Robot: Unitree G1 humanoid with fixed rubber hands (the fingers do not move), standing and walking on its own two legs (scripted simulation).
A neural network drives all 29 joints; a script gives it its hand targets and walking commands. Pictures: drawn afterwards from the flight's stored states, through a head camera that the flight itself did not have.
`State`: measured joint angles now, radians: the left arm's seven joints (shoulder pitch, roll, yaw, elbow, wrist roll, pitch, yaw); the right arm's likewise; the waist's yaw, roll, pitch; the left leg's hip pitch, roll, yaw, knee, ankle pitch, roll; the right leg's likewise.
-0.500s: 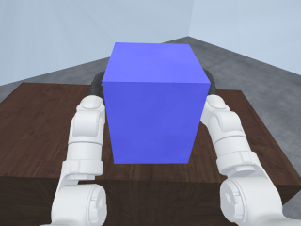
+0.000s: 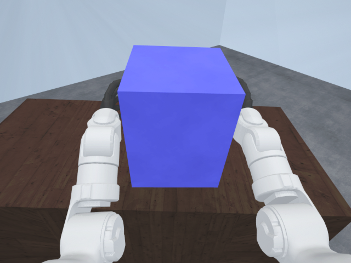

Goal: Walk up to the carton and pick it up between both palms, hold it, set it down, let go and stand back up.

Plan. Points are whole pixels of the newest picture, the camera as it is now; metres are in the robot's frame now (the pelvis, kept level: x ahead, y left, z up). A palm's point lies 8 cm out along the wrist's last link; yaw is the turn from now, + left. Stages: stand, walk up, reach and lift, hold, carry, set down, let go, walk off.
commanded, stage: hold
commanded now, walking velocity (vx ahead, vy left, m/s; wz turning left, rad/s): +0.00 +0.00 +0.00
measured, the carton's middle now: (176, 117) +0.40 +0.03 +0.19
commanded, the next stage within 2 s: none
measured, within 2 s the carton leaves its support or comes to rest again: neither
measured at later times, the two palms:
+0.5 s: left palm (109, 110) +0.37 +0.17 +0.23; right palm (244, 110) +0.39 -0.12 +0.22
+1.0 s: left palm (112, 114) +0.37 +0.17 +0.21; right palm (244, 117) +0.39 -0.12 +0.21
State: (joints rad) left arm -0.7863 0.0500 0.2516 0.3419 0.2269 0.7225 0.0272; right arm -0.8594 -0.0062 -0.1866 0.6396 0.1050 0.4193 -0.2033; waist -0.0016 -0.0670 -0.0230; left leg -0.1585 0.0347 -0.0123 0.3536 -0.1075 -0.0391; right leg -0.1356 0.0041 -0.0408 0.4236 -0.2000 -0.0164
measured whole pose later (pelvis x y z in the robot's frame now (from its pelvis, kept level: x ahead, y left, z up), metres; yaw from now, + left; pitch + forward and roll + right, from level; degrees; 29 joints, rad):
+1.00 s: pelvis +0.00 +0.00 +0.00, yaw +0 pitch -6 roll +0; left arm -0.76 0.04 0.21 0.33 0.23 0.72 0.04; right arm -0.81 0.00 -0.19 0.61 0.11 0.41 -0.20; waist 0.00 -0.05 -0.02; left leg -0.15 0.03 -0.01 0.36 -0.11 -0.04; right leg -0.12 0.00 -0.04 0.42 -0.20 -0.02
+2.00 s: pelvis +0.00 +0.00 +0.00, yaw +0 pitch -6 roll +1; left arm -0.77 0.04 0.26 0.31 0.25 0.72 0.01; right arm -0.86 0.00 -0.19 0.64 0.11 0.41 -0.20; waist -0.01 -0.07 0.00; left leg -0.14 0.03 -0.01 0.35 -0.11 -0.04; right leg -0.12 0.00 -0.04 0.42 -0.20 -0.02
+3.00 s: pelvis +0.00 +0.00 +0.00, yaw +0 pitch -6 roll +0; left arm -0.75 0.04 0.23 0.30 0.24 0.73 0.03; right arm -0.82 0.00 -0.18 0.62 0.11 0.41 -0.20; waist -0.01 -0.07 0.00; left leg -0.13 0.03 -0.01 0.36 -0.12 -0.04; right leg -0.11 0.00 -0.04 0.42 -0.21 -0.02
